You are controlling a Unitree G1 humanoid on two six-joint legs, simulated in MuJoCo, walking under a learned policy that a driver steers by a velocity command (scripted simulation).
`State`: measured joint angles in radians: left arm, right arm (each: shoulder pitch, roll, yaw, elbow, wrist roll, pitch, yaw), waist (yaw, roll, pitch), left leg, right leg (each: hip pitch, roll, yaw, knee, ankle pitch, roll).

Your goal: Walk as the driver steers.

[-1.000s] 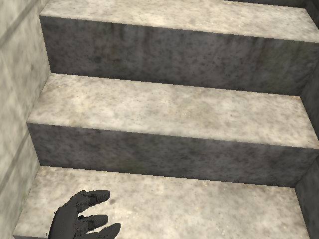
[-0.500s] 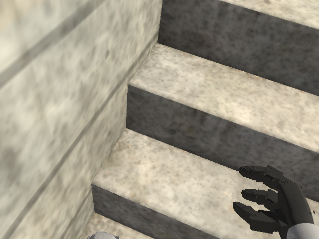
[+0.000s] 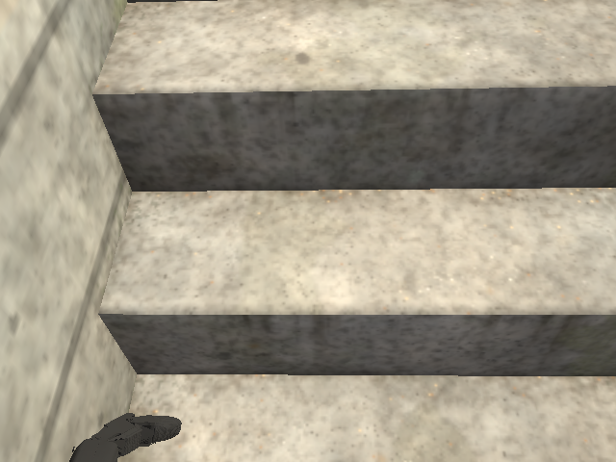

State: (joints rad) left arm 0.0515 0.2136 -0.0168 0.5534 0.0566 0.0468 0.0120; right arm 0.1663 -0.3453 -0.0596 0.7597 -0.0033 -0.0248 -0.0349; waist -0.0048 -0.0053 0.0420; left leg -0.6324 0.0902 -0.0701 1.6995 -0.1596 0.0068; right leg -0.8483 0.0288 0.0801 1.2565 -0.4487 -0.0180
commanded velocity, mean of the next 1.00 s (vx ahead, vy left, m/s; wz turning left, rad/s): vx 0.15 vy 0.00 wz -0.31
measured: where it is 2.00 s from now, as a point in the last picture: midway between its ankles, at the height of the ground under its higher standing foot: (470, 292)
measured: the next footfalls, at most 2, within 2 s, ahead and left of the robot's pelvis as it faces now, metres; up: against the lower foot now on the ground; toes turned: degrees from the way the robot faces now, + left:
left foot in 0.40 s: +0.13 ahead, +0.16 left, +0.00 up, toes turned -12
right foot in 0.84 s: +0.15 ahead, -0.16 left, +0.00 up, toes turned -18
